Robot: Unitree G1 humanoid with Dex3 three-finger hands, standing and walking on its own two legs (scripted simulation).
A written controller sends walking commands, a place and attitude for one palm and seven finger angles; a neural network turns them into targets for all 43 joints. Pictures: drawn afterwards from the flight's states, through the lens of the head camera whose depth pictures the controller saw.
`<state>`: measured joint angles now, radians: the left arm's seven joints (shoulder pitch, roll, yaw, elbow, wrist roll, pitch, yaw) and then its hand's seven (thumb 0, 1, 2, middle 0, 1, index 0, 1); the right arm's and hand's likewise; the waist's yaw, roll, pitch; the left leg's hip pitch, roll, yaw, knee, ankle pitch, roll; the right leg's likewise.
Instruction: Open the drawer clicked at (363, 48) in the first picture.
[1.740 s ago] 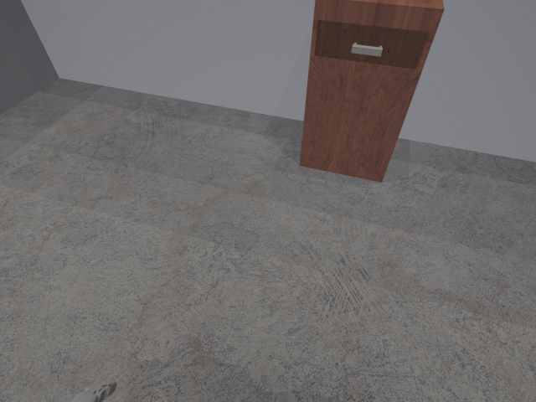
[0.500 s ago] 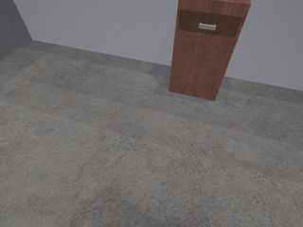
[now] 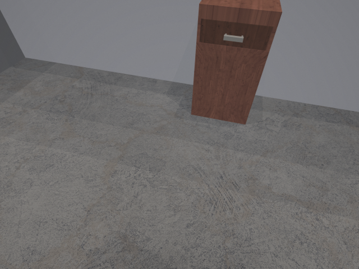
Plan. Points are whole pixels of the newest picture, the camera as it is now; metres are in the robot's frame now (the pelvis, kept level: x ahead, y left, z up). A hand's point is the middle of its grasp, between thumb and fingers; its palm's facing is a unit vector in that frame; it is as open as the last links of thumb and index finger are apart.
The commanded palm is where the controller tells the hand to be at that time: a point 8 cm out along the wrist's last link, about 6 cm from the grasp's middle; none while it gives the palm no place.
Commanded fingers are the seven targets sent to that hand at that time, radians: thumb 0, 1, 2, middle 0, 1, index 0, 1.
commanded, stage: walk to a spot facing it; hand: left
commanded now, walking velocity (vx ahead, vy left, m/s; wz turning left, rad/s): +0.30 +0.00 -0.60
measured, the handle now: (233, 37) +1.40 -0.23 -0.06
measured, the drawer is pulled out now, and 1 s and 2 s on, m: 0.00 0.00 0.00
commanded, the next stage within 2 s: none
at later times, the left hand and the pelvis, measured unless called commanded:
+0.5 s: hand out of the picture +0.16 +0.14 -0.17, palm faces -0.21 -0.96 -0.17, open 7.4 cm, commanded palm none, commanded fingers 0.00 0.90 0.90 -0.20 -0.30 -0.20 -0.30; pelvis +0.14 -0.04 +0.00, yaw -16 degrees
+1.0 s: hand (155, 155) +0.53 +0.13 -0.17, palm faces -0.47 -0.87 -0.16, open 7.4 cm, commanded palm none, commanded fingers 0.00 0.90 0.90 -0.20 -0.30 -0.20 -0.30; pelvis +0.36 +0.00 +0.01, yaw -32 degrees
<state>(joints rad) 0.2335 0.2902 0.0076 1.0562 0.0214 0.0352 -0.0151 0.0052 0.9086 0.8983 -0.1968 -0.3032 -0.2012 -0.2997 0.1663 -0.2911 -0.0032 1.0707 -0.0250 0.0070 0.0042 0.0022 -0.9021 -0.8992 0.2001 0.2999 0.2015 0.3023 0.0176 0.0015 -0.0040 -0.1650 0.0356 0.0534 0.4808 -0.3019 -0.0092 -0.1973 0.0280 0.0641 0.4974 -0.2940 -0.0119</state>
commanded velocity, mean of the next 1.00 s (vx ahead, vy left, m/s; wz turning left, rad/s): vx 0.33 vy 0.00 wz -0.51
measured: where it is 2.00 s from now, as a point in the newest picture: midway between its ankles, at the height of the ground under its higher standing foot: (214, 203)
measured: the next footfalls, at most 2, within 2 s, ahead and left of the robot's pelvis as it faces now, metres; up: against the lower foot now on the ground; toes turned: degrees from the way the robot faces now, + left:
left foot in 0.66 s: +0.38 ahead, +0.05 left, +0.00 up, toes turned -12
right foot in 1.32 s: +0.51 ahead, -0.22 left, +0.00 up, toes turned -50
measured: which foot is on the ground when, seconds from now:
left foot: down 0.00-0.20, up 0.22-0.64, down 0.66-1.00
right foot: down 0.00-0.66, up 0.68-1.00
